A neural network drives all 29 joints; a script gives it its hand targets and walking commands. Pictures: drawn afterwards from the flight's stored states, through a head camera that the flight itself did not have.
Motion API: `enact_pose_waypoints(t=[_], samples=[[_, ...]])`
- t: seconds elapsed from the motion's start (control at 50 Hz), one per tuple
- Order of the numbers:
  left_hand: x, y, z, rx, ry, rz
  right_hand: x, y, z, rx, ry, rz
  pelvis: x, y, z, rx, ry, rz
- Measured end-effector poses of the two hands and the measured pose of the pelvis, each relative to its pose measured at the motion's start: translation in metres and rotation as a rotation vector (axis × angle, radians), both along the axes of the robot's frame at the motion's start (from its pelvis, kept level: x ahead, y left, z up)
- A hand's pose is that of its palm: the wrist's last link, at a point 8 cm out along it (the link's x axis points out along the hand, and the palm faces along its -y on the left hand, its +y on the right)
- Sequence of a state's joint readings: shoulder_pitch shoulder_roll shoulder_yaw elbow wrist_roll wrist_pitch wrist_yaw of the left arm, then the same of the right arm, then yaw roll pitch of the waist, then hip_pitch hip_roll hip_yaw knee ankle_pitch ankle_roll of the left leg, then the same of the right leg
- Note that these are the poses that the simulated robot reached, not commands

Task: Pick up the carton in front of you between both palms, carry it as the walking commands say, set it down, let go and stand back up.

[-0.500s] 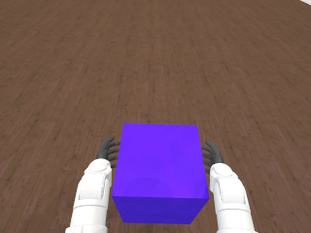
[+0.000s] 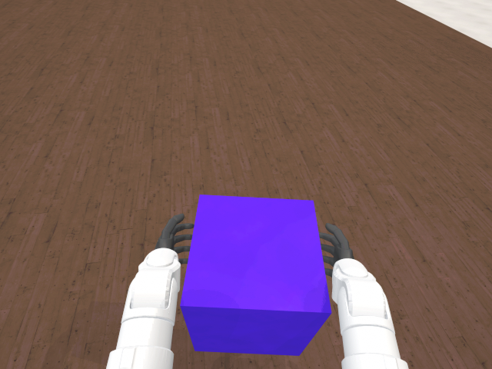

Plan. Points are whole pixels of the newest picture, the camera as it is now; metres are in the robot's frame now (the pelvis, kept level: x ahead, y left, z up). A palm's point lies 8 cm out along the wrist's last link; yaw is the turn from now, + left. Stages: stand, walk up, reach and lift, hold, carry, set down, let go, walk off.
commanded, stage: hold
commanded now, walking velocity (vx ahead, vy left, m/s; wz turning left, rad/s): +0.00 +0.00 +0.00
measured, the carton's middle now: (251, 278) +0.30 +0.00 -0.05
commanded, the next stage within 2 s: set down in 0.20 s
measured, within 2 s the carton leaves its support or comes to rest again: neither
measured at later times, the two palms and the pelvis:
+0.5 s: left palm (166, 247) +0.31 +0.16 +0.00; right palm (329, 257) +0.32 -0.14 +0.01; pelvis +0.00 +0.00 -0.01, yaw -1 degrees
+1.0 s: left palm (175, 283) +0.35 +0.17 -0.20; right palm (299, 284) +0.36 -0.13 -0.20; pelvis -0.04 -0.02 -0.12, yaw -2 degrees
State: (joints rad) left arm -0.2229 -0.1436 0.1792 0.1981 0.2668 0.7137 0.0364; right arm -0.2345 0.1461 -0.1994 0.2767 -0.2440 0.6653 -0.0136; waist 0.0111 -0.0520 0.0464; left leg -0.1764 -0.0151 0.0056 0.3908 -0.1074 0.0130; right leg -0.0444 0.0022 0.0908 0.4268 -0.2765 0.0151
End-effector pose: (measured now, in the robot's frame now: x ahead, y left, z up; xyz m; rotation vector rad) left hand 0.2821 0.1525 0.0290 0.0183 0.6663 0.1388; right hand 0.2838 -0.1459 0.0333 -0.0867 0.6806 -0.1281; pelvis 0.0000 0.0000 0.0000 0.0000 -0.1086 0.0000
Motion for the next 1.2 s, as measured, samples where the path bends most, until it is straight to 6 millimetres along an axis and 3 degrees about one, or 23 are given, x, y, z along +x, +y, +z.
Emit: enact_pose_waypoints(t=[0.3,0.46,0.58,0.7,0.82,1.2], samples=[[0.009,0.008,0.005,-0.013,0.0,-0.003,0.005,0.008,0.003,0.002,0.007,-0.013,0.002,0.011,-0.001,0.002,-0.001,-0.01],[0.027,0.009,-0.014,-0.053,0.031,0.04,0.025,0.009,-0.015,0.016,0.039,-0.016,-0.002,0.003,-0.007,0.009,0.029,-0.014],[0.04,0.012,-0.054,-0.038,0.054,0.046,0.045,0.013,-0.054,-0.007,0.063,0.014,-0.008,-0.006,-0.018,0.002,0.149,-0.001],[0.043,0.015,-0.123,-0.015,0.054,0.052,0.055,0.016,-0.121,-0.01,0.063,0.04,-0.018,-0.014,-0.037,-0.016,0.348,0.013],[0.046,0.017,-0.186,-0.023,0.023,0.071,0.062,0.017,-0.186,0.02,0.034,0.038,-0.026,-0.019,-0.07,-0.027,0.561,0.001],[0.076,0.029,-0.281,-0.043,0.005,0.125,0.103,0.03,-0.28,0.041,0.017,0.06,-0.047,-0.012,-0.169,-0.034,0.804,-0.022]])
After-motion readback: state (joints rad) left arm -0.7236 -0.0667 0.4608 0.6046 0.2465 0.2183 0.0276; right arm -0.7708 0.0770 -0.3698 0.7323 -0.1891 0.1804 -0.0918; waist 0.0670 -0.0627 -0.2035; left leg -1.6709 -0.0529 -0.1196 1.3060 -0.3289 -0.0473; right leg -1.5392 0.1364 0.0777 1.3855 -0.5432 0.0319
